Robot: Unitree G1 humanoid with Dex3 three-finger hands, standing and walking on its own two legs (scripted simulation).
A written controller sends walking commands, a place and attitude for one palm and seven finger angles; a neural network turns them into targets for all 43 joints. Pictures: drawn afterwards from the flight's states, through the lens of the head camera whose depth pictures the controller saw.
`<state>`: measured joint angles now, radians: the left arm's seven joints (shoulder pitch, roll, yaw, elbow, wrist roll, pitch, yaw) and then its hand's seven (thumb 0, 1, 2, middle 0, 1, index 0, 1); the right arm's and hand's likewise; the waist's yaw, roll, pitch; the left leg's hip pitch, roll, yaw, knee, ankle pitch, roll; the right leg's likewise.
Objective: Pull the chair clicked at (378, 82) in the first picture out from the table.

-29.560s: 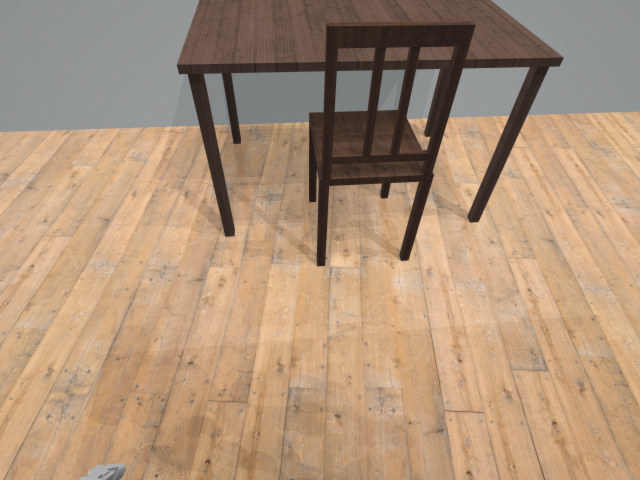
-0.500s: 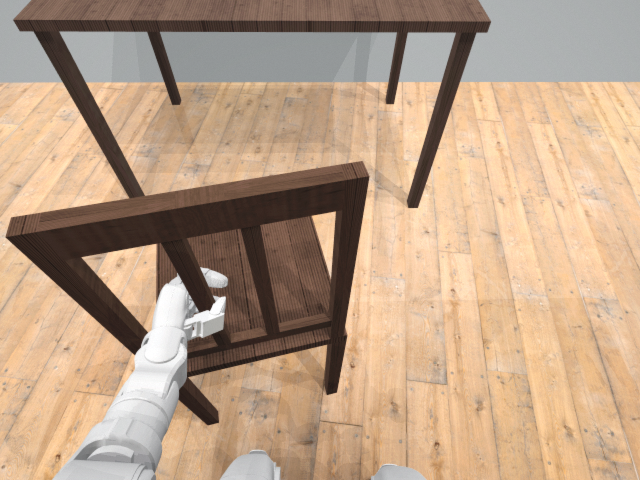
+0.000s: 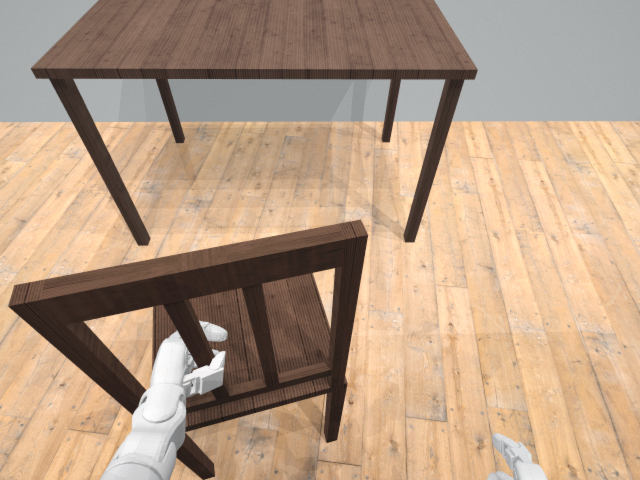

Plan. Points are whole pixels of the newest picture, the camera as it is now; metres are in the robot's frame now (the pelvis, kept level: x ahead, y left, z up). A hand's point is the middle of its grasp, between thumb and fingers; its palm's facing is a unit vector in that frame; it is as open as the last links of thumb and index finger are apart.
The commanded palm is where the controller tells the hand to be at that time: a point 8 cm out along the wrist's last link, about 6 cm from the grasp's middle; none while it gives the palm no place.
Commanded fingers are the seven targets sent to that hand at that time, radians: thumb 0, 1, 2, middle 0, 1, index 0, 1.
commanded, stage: stop walking, hand still on the chair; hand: left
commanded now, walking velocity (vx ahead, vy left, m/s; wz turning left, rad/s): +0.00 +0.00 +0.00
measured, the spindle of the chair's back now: (202, 354) +0.30 +0.19 -0.07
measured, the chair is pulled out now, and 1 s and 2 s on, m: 0.61 0.61 0.61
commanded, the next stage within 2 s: open the thumb and straighten the fingers in 0.34 s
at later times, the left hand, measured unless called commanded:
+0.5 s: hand (214, 369) +0.28 +0.17 -0.07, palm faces +0.12 -0.98 -0.18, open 5.6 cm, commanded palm +0.24 +0.22 -0.05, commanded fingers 0.00 0.42 0.67 -0.50 -1.45 -0.50 -1.45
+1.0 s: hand (206, 362) +0.29 +0.18 -0.08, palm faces +0.12 -0.98 -0.18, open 15.2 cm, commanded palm +0.26 +0.24 -0.05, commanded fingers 0.00 -0.55 0.20 -0.03 -0.07 -0.03 -0.07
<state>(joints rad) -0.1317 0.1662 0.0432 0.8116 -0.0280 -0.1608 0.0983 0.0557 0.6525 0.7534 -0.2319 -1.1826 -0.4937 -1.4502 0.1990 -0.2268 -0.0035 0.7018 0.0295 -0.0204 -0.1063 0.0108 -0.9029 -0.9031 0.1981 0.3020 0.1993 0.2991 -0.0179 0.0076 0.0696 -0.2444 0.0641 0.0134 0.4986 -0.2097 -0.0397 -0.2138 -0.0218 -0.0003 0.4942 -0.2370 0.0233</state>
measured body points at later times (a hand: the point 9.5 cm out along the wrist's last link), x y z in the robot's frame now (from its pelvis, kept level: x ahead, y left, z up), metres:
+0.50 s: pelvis +0.01 +0.00 +0.00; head +0.03 +0.00 +0.45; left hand +0.27 +0.22 -0.05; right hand +0.13 -0.25 -0.11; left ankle +0.04 +0.15 -0.74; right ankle +0.02 -0.14 -0.74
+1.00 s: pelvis +0.03 +0.01 -0.04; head +0.08 +0.00 +0.41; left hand +0.28 +0.23 -0.06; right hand +0.19 -0.24 -0.14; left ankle +0.04 +0.15 -0.74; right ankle +0.02 -0.13 -0.74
